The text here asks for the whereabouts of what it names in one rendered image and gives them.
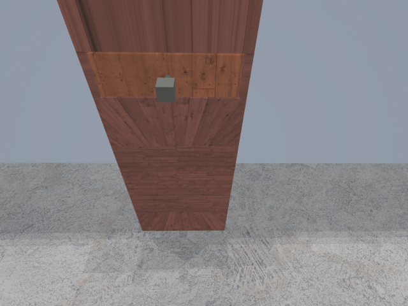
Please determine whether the cabinet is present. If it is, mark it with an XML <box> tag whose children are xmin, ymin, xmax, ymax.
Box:
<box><xmin>57</xmin><ymin>0</ymin><xmax>263</xmax><ymax>231</ymax></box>

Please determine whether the handle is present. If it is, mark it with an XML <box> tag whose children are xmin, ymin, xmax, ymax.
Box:
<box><xmin>155</xmin><ymin>75</ymin><xmax>176</xmax><ymax>102</ymax></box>

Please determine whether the drawer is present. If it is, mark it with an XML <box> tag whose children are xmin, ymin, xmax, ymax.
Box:
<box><xmin>87</xmin><ymin>52</ymin><xmax>244</xmax><ymax>98</ymax></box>

